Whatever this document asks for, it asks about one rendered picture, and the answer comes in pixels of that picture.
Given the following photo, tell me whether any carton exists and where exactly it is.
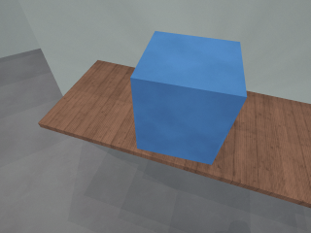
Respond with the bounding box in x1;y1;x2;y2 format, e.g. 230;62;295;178
130;31;247;165

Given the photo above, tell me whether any table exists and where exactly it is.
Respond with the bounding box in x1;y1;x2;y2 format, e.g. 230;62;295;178
38;60;311;209

